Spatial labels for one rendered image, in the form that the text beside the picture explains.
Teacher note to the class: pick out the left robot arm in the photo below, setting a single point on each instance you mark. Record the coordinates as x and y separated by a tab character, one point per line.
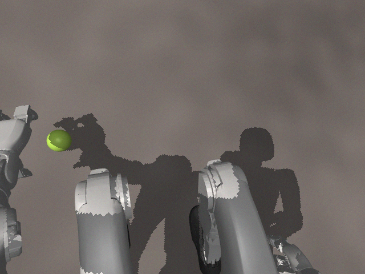
10	228

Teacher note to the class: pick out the right robot hand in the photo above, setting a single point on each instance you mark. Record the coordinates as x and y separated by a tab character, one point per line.
293	260

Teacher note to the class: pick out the ball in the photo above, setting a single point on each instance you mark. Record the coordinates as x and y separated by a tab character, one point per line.
59	140

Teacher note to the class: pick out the right robot foot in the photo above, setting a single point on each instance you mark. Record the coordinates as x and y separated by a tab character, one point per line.
197	237

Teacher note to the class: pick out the left robot hand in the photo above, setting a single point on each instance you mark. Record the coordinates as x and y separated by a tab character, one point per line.
15	133

